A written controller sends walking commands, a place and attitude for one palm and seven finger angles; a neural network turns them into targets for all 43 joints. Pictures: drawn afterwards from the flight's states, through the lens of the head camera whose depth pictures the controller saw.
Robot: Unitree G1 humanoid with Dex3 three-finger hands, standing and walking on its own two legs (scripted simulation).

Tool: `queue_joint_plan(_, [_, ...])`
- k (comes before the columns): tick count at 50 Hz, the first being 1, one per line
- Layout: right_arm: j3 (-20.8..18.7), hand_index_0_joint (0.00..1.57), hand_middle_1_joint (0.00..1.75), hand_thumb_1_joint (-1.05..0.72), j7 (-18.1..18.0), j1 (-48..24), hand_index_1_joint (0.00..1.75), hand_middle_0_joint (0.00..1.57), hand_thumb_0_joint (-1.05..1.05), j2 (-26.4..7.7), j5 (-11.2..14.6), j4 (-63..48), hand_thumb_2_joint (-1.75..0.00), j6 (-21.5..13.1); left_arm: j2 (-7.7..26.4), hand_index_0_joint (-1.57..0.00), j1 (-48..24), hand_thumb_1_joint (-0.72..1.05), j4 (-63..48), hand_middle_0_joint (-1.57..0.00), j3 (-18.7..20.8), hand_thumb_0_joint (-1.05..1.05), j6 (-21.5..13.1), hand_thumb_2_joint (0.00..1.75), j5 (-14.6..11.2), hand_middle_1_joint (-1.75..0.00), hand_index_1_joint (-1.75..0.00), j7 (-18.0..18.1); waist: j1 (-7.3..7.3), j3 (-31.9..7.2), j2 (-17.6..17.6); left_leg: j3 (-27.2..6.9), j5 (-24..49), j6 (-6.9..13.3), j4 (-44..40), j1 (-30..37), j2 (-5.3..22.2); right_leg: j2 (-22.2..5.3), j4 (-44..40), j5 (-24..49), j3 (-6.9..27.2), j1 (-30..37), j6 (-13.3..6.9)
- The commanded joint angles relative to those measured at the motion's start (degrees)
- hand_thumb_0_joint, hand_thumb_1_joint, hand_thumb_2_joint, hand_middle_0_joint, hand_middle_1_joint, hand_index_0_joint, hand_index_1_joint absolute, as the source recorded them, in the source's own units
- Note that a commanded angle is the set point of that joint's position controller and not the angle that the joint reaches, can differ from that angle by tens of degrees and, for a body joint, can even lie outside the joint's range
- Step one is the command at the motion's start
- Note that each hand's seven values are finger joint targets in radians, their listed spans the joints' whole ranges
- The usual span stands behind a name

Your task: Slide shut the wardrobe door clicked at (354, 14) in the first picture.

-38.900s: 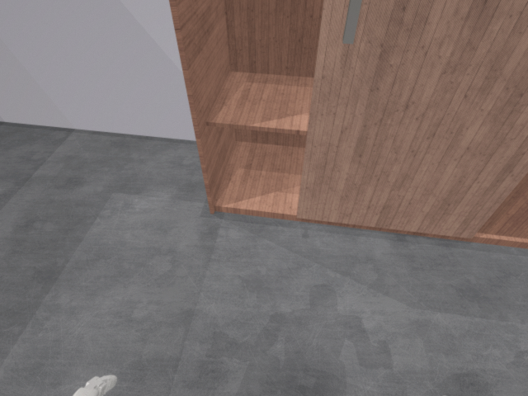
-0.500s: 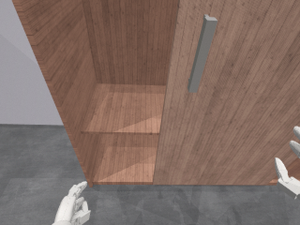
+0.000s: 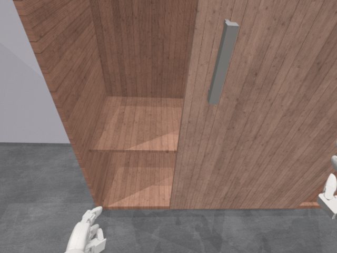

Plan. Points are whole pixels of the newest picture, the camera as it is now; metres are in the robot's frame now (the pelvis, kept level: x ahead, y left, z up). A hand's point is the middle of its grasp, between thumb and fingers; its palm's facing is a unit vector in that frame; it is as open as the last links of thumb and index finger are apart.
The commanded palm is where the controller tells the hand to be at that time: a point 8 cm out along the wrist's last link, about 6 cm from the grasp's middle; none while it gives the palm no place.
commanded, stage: step back with the hand held close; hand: right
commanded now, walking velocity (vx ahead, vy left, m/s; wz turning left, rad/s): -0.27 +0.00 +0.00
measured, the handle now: (219, 64) +0.54 -0.13 +0.23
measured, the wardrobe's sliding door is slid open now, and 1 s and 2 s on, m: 0.41 0.41 0.41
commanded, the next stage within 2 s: stop stepping back and stand still in 1.56 s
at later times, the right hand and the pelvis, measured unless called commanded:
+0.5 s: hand out of the picture +0.15 -0.29 +0.16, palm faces +0.41 +0.81 -0.43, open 7.4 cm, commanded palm +0.10 -0.32 +0.17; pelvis -0.04 -0.02 +0.00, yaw +0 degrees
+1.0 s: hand out of the picture +0.09 -0.30 +0.16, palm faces +0.46 +0.81 -0.37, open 7.4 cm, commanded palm +0.03 -0.34 +0.17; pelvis -0.10 -0.03 -0.02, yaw -2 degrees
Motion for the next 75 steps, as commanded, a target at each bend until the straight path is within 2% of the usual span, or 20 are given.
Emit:
queue_joint_plan(1, [-15.4,0.20,0.30,-0.90,-2.4,-16.0,0.30,0.20,0.00,-20.1,-1.1,-18.2,-0.90,-7.3,7.1,-0.20,-7.7,0.90,-11.2,-0.20,3.3,0.00,-2.0,0.90,-0.4,-0.30,-0.30,0.5,1.21,0.8,-3.5,-3.7,10.4,1.0,-5.6,-3.6,1.5,-1.2,-1.9,6.5,2.3,-5.3,-2.0])
queue_joint_plan(3, [-9.6,0.20,0.30,-0.90,-1.7,-4.9,0.30,0.20,0.00,-12.4,-1.2,-10.2,-0.90,-7.8,6.3,-0.20,-6.9,0.90,-10.6,-0.20,3.1,0.00,-1.0,0.90,-0.1,-0.30,-0.30,0.2,1.36,-0.4,1.7,-3.9,11.1,1.0,-6.3,-5.4,3.2,-0.6,0.3,7.0,2.1,-4.0,-2.2])
queue_joint_plan(7, [-7.8,0.20,0.30,-0.90,-1.7,0.3,0.30,0.20,0.00,-10.8,-1.4,-10.7,-0.90,-9.1,7.3,-0.20,-6.6,0.90,-11.5,-0.20,3.8,0.00,0.4,0.90,-0.2,-0.30,-0.30,-0.1,1.63,-4.5,0.7,-2.7,15.8,0.7,-3.7,-4.1,3.3,-1.1,0.7,13.4,2.0,-4.0,-2.1])
queue_joint_plan(13, [-10.0,0.20,0.30,-0.90,-2.6,0.7,0.30,0.20,0.00,-13.7,-1.0,-13.9,-0.90,-10.4,7.7,-0.20,-6.2,0.90,-12.9,-0.20,4.3,0.00,2.3,0.90,-0.5,-0.30,-0.30,0.5,1.80,-7.1,2.6,-1.4,17.3,-0.1,-1.4,-3.3,1.9,-1.8,-0.5,17.3,2.9,-4.8,-2.1])
queue_joint_plan(19, [-11.4,0.20,0.30,-0.90,-3.4,0.2,0.30,0.20,0.00,-15.2,-1.0,-18.4,-0.90,-11.3,7.9,-0.20,-5.6,0.90,-14.0,-0.20,4.5,0.00,2.9,0.90,-0.4,-0.30,-0.30,1.0,1.97,-8.4,-1.6,-1.1,17.0,-0.5,1.9,-0.7,0.4,-2.9,-2.2,17.1,3.9,-7.9,-2.3])
queue_joint_plan(23, [-11.1,0.20,0.30,-0.90,-3.3,1.7,0.30,0.20,0.00,-14.3,-1.0,-17.9,-0.90,-11.6,8.1,-0.20,-5.3,0.90,-14.2,-0.20,4.6,0.00,2.7,0.90,-0.3,-0.30,-0.30,0.7,2.08,-7.5,-2.8,-1.8,14.0,-0.4,3.4,0.4,0.2,-4.0,-3.4,9.9,4.8,-13.0,-2.5])
queue_joint_plan(30, [-12.4,0.20,0.30,-0.90,-3.3,0.7,0.30,0.20,0.00,-14.4,-2.5,-16.0,-0.90,-13.1,9.0,-0.20,-4.6,0.90,-14.1,-0.20,4.9,0.00,1.0,0.90,-0.4,-0.30,-0.30,0.6,2.23,-2.5,-5.2,-3.2,5.3,-0.2,8.4,5.3,-1.6,-6.7,-9.1,-19.1,9.5,-30.7,-4.6])
queue_joint_plan(36, [-11.2,0.20,0.30,-0.90,-3.6,-2.8,0.30,0.20,0.00,-13.0,-3.9,-18.4,-0.90,-14.4,8.5,-0.20,-3.7,0.90,-13.5,-0.20,4.7,0.00,-0.9,0.90,-0.1,-0.30,-0.30,0.5,2.61,-2.4,-3.8,-4.8,1.1,0.2,9.8,4.8,-1.5,-6.8,-6.7,-25.6,10.8,-34.5,-5.4])
queue_joint_plan(42, [-10.1,0.20,0.30,-0.90,-4.6,-5.5,0.30,0.20,0.00,-13.6,-3.9,-20.5,-0.90,-15.4,7.7,-0.20,-3.2,0.90,-11.3,-0.20,4.4,0.00,-2.0,0.90,0.7,-0.30,-0.30,0.1,3.19,-0.1,1.6,-13.2,-11.6,4.1,-1.7,-13.1,5.6,-1.4,6.4,-18.5,6.5,-23.8,-2.2])
queue_joint_plan(44, [-9.7,0.20,0.30,-0.90,-5.1,-5.8,0.30,0.20,0.00,-13.9,-3.5,-20.7,-0.90,-16.0,7.5,-0.20,-2.8,0.90,-10.2,-0.20,4.3,0.00,-2.0,0.90,0.7,-0.30,-0.30,0.0,3.75,-0.7,1.7,-11.9,-12.9,4.7,-3.0,-18.5,6.4,-0.6,7.7,-14.9,6.2,-18.2,-1.3])
queue_joint_plan(47, [-11.1,0.20,0.30,-0.90,-5.4,-4.4,0.30,0.20,0.00,-14.8,-3.1,-22.0,-0.90,-16.3,7.9,-0.20,-3.3,0.90,-10.3,-0.20,4.4,0.00,-2.3,0.90,0.5,-0.30,-0.30,0.5,3.75,-2.4,-4.8,-5.7,-8.4,1.5,4.6,-12.4,-0.2,-4.3,-3.6,-17.1,11.3,-21.5,-2.6])
queue_joint_plan(50, [-15.1,0.20,0.30,-0.90,-4.8,-0.1,0.30,0.20,0.00,-16.2,-3.9,-19.8,-0.90,-16.8,8.5,-0.20,-3.7,0.90,-10.9,-0.20,5.4,0.00,-2.9,0.90,0.9,-0.30,-0.30,0.8,2.63,-5.0,-12.3,-3.8,-1.6,-0.4,21.5,3.7,-6.2,-13.5,-14.5,-28.0,20.7,-35.6,-6.8])
queue_joint_plan(55, [-15.8,0.20,0.30,-0.90,-3.5,4.5,0.30,0.20,0.00,-15.8,-3.2,-18.0,-0.90,-18.0,8.3,-0.20,-2.9,0.90,-10.2,-0.20,5.8,0.00,-3.7,0.90,1.7,-0.30,-0.30,-0.1,2.85,-4.8,-5.3,-6.8,3.6,0.3,9.8,1.4,-4.3,-11.2,-4.9,-19.1,16.3,-29.8,-6.6])
queue_joint_plan(58, [-12.8,0.20,0.30,-0.90,-3.6,1.2,0.30,0.20,0.00,-15.4,-1.9,-19.8,-0.90,-19.2,6.4,-0.20,-3.0,0.90,-7.6,-0.20,4.8,0.00,-3.7,0.90,1.4,-0.30,-0.30,-0.4,3.18,-9.3,0.4,-13.0,15.9,2.1,1.6,-10.4,2.7,-7.1,6.0,9.9,9.5,-10.4,-2.1])
queue_joint_plan(60, [-10.8,0.20,0.30,-0.90,-3.8,-1.9,0.30,0.20,0.00,-16.0,-1.5,-22.3,-0.90,-18.3,6.4,-0.20,-3.5,0.90,-8.0,-0.20,5.3,0.00,-3.2,0.90,0.7,-0.30,-0.30,0.0,3.68,-14.0,4.8,-12.0,26.2,-0.1,2.9,-13.3,3.4,-4.2,8.9,17.7,3.5,-1.8,-0.4])
queue_joint_plan(65, [-14.5,0.20,0.30,-0.90,-3.9,-0.1,0.30,0.20,0.00,-18.2,-1.6,-21.8,-0.90,-17.8,7.7,-0.20,-6.1,0.90,-9.8,-0.20,5.7,0.00,-2.3,0.90,1.1,-0.30,-0.30,1.0,3.65,-8.3,-7.9,-9.3,0.2,0.0,5.6,-9.6,-3.3,-9.2,-5.1,-8.3,11.8,-13.8,-3.2])
queue_joint_plan(69, [-15.9,0.20,0.30,-0.90,-3.3,0.4,0.30,0.20,0.00,-16.6,-1.8,-17.2,-0.90,-17.4,7.7,-0.20,-5.2,0.90,-10.2,-0.20,6.3,0.00,-1.4,0.90,1.9,-0.30,-0.30,1.0,3.31,-4.7,-10.0,-7.2,-9.2,2.7,13.9,1.2,-5.2,-14.4,-14.4,-32.1,17.4,-31.8,-4.2])
queue_joint_plan(71, [-15.0,0.20,0.30,-0.90,-3.1,0.7,0.30,0.20,0.00,-16.1,-1.5,-17.3,-0.90,-17.1,6.7,-0.20,-4.3,0.90,-10.1,-0.20,6.2,0.00,-1.4,0.90,2.1,-0.30,-0.30,0.6,3.15,-5.7,-8.1,-8.0,-10.1,3.9,11.1,-1.1,-3.0,-13.0,-10.6,-27.4,14.8,-29.1,-3.1])
queue_joint_plan(73, [-12.7,0.20,0.30,-0.90,-3.4,0.6,0.30,0.20,0.00,-15.9,-1.3,-18.9,-0.90,-17.1,5.6,-0.20,-3.4,0.90,-9.8,-0.20,6.4,0.00,-1.4,0.90,1.7,-0.30,-0.30,0.0,3.62,-6.5,0.8,-16.2,-15.6,6.8,-1.2,-16.4,3.8,-5.2,5.5,-16.8,5.8,-16.2,0.4])
queue_joint_plan(75, [-10.7,0.20,0.30,-0.90,-4.3,-1.3,0.30,0.20,0.00,-15.9,-1.9,-20.5,-0.90,-16.8,6.0,-0.20,-2.0,0.90,-8.4,-0.20,7.2,0.00,-1.0,0.90,1.4,-0.30,-0.30,-0.8,3.63,-5.9,13.5,-32.3,-21.7,13.6,-15.9,-36.3,20.5,2.8,37.8,-11.0,2.3,-5.0,3.1])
